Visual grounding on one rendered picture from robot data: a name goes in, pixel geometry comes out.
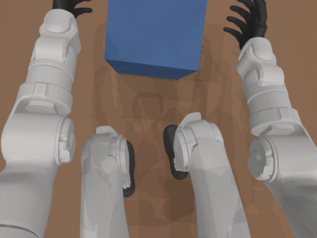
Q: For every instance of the robot right upper arm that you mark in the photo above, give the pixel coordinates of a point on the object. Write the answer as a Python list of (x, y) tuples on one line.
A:
[(287, 164)]

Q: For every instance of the robot left upper arm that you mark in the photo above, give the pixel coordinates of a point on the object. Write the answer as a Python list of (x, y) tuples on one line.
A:
[(35, 145)]

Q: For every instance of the left robot forearm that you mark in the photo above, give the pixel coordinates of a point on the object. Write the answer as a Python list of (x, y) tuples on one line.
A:
[(51, 71)]

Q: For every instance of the right robot forearm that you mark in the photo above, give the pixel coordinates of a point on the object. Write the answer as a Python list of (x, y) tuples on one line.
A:
[(266, 94)]

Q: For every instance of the robot right hand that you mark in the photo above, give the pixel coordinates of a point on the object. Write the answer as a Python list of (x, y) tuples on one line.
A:
[(255, 25)]

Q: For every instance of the robot left hand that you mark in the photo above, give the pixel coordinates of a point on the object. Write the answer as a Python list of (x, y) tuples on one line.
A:
[(69, 5)]

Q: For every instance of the carton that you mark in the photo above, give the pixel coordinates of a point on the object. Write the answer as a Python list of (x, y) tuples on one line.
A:
[(155, 38)]

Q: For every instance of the robot left thigh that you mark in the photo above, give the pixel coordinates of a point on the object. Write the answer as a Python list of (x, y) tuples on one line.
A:
[(102, 206)]

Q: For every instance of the robot right foot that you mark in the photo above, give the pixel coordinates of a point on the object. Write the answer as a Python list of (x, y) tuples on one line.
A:
[(168, 138)]

